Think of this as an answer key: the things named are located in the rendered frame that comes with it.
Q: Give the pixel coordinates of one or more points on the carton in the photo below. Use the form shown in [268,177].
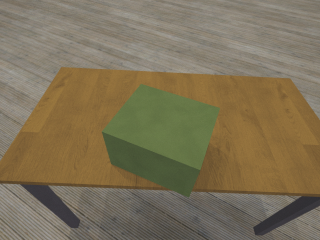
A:
[162,137]

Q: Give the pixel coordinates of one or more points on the table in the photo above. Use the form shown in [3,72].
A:
[265,141]

